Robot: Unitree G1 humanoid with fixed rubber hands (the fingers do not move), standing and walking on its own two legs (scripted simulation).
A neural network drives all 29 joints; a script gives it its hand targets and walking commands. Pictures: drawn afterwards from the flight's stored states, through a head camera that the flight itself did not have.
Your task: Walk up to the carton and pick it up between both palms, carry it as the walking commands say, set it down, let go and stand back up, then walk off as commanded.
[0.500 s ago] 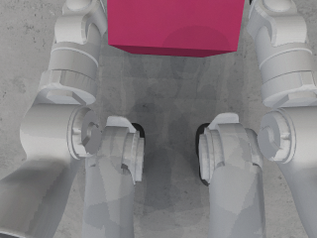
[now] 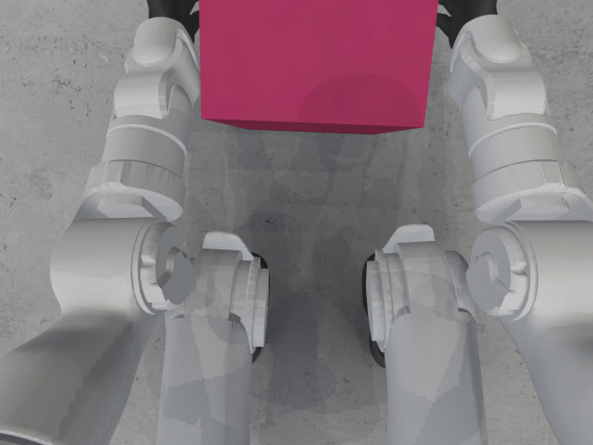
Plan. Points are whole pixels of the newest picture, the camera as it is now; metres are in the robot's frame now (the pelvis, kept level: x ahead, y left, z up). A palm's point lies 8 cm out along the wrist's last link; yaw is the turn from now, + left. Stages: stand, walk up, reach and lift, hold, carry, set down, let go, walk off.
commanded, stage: set down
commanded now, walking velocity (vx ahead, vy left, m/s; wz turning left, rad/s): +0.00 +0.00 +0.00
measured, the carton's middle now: (315, 36) +0.54 -0.02 -0.23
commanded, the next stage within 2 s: none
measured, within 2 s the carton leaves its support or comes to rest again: neither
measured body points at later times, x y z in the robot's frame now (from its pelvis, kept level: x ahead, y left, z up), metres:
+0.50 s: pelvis -0.01 +0.00 +0.01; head +0.37 -0.03 +0.23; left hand +0.55 +0.13 -0.19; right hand +0.53 -0.20 -0.20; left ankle +0.09 +0.13 -0.32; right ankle +0.09 -0.12 -0.32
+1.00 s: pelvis -0.01 -0.01 +0.01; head +0.36 -0.02 +0.25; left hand +0.55 +0.15 -0.16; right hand +0.54 -0.22 -0.16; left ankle +0.09 +0.13 -0.32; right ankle +0.09 -0.12 -0.32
